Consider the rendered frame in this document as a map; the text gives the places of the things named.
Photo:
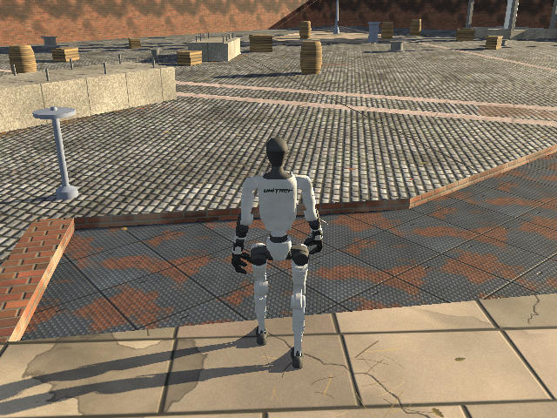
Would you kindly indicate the robot right hand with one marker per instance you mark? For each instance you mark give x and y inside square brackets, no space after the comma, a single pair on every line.
[311,241]

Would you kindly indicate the robot left upper arm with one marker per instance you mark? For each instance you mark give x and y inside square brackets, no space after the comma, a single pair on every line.
[247,198]

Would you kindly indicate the right robot forearm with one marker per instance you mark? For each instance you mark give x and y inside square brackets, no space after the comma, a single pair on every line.
[316,227]

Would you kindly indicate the robot right upper arm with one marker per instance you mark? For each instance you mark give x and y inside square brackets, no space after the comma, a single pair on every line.
[305,184]

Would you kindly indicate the left robot forearm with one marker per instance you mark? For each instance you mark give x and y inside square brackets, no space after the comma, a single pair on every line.
[240,236]

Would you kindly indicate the robot left shin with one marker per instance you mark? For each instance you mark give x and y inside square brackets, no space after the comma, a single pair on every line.
[260,308]

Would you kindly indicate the left robot foot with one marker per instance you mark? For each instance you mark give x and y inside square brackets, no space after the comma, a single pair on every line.
[261,338]

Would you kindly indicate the robot left hand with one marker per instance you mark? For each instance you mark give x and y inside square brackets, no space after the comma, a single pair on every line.
[237,262]

